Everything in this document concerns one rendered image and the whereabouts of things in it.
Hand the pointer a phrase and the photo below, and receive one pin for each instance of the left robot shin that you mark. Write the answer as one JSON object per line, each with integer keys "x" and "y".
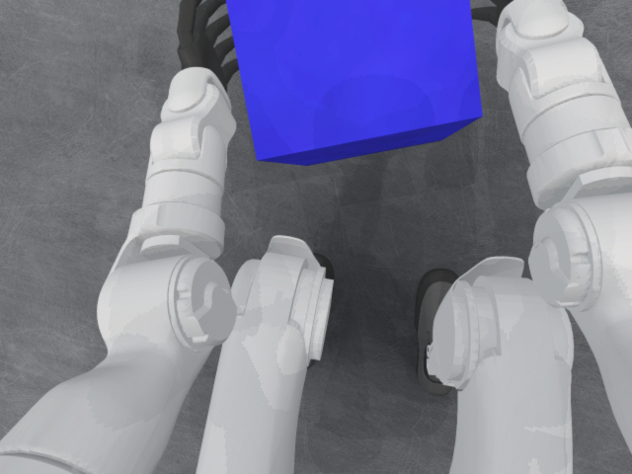
{"x": 286, "y": 245}

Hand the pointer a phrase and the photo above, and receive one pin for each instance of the carton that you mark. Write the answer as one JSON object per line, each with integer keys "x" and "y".
{"x": 326, "y": 80}

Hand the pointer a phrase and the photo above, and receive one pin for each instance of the robot right hand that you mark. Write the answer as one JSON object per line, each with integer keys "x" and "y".
{"x": 491, "y": 14}

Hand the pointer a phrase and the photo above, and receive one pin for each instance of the robot left hand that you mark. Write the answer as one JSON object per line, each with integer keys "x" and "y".
{"x": 197, "y": 41}

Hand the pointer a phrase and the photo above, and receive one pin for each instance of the left robot upper arm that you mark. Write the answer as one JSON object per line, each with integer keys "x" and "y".
{"x": 160, "y": 320}

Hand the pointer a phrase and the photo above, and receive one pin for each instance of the right robot upper arm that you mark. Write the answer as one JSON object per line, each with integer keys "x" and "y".
{"x": 581, "y": 259}

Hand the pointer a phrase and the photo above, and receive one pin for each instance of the right robot forearm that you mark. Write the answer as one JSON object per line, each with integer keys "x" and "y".
{"x": 568, "y": 115}

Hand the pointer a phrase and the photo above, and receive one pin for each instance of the left robot forearm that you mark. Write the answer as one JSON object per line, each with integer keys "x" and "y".
{"x": 184, "y": 184}

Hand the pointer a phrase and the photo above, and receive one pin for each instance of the right robot foot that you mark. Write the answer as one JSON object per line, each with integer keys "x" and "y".
{"x": 432, "y": 289}

